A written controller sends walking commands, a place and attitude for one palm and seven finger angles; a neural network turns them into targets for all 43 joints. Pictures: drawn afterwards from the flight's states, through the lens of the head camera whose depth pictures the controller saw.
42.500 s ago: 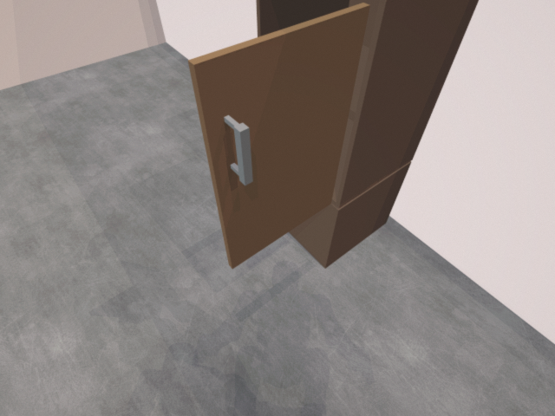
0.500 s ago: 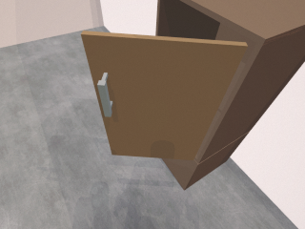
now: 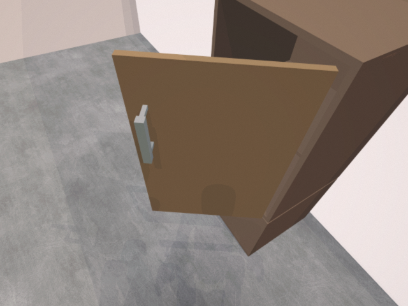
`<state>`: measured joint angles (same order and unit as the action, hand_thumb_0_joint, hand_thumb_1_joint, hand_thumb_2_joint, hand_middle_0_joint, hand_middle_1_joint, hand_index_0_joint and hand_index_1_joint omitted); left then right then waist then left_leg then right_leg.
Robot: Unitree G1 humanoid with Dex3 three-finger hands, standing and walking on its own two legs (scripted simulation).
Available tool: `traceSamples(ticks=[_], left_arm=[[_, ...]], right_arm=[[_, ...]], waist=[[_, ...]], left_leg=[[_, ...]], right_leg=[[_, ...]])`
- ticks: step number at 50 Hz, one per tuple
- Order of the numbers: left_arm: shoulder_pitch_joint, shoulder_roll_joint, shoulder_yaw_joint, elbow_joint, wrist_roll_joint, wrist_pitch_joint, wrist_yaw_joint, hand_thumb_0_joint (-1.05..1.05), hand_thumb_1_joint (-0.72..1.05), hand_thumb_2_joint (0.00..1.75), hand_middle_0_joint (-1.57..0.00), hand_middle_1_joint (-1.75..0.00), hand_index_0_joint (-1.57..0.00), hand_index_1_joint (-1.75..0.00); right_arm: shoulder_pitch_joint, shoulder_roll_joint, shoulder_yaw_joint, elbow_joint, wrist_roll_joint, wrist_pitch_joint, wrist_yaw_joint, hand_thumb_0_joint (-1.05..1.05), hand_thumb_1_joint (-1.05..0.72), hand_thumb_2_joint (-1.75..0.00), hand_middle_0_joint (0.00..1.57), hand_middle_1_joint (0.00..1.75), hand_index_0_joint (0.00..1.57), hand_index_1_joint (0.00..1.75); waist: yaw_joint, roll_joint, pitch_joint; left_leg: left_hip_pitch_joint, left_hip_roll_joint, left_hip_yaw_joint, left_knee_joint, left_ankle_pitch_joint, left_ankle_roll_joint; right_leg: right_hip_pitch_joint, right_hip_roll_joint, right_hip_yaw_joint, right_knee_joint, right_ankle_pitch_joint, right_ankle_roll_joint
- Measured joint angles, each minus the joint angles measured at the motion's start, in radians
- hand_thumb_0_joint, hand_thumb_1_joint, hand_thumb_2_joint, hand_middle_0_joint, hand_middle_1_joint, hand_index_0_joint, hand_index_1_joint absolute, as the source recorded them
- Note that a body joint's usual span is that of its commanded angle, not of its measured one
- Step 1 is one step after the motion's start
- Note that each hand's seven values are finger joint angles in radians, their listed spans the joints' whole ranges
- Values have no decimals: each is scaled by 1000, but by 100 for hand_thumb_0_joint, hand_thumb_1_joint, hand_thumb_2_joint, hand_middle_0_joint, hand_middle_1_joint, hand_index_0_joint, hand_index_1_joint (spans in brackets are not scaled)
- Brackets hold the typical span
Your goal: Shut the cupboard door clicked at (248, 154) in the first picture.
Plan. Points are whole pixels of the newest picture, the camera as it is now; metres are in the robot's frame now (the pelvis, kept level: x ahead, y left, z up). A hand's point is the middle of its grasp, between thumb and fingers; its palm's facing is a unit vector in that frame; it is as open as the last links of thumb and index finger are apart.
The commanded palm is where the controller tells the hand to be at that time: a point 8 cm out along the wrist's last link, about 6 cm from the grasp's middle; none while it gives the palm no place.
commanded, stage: come to a stop and stand still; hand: left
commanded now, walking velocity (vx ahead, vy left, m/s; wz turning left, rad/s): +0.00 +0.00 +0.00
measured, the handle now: (146, 135) +0.43 +0.17 +0.08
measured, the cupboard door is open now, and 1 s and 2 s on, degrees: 55 55 55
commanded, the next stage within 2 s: look again from close up in 0.70 s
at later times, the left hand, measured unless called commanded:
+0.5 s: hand out of the picture +0.01 +0.17 -0.17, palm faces +0.02 -0.98 -0.20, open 7.4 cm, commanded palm none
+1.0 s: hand out of the picture -0.06 +0.18 -0.18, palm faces +0.03 -0.99 -0.13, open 7.4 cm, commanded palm none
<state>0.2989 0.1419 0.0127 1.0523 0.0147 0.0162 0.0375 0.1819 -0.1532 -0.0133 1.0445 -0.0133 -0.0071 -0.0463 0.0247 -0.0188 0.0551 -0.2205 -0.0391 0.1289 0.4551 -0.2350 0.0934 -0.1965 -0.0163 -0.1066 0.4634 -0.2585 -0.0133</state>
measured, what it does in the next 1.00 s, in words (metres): stands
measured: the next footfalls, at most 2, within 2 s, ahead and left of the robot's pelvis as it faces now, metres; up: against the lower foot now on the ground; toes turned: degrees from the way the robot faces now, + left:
none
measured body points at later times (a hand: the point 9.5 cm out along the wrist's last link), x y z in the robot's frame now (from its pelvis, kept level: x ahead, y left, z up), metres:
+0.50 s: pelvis -0.03 -0.01 +0.00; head -0.04 +0.00 +0.45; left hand +0.01 +0.22 -0.16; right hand -0.01 -0.24 -0.15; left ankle +0.01 +0.06 -0.74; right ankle -0.01 -0.11 -0.74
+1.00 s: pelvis -0.03 +0.03 +0.00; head -0.03 +0.05 +0.45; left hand -0.06 +0.23 -0.17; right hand -0.03 -0.20 -0.15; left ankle +0.01 +0.06 -0.74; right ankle -0.01 -0.11 -0.74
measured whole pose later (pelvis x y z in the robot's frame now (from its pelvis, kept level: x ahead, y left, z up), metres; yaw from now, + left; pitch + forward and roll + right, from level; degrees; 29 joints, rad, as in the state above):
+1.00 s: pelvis -0.03 +0.03 +0.00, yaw +0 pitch -1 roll -2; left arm 0.38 0.13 -0.01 1.04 0.02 0.00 0.05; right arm 0.29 -0.13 -0.01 1.10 -0.01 0.00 -0.02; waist 0.00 -0.03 0.02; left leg -0.26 -0.06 0.14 0.44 -0.18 0.13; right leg -0.23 -0.03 -0.08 0.45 -0.19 0.01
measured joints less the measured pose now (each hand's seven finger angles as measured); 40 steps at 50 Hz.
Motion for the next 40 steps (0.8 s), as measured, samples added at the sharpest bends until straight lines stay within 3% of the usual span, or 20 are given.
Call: traceSamples(ticks=[6, 11, 17, 40], left_arm=[[21, 28, -13, -62, 9, 4, 8, 1, 92, 90, -20, -30, -20, -30], [42, 29, -11, -85, 12, -8, 5, 1, 91, 90, -20, -30, -20, -30], [34, 41, -11, -92, 4, -16, 6, 1, 91, 90, -20, -30, -20, -30], [56, 12, -22, -42, 2, -12, 8, 1, 92, 90, -20, -30, -20, -30]], right_arm=[[34, -7, -7, -65, -9, -6, 12, 0, -92, -89, 20, 30, 20, 30], [51, -23, -13, -76, -9, 14, 20, 0, -91, -89, 20, 29, 20, 30], [75, -17, -8, -62, -9, 9, 29, 0, -91, -89, 20, 29, 20, 30], [131, 24, 10, 36, -2, 9, 32, 0, -90, -89, 20, 29, 20, 30]], waist=[[-16, -2, -20], [-22, 35, -60], [-37, 27, -67], [-35, -3, -43]], left_leg=[[-25, -18, 0, 32, 1, 3], [-46, 5, -4, 80, -19, -9], [-53, 20, -10, 92, -12, -18], [-57, 6, 0, 22, 41, 7]], right_leg=[[-49, -16, 13, 92, -35, -8], [-50, 4, 8, 94, -30, -18], [-46, 19, 1, 80, -14, -29], [-47, 11, 11, 0, 56, 0]])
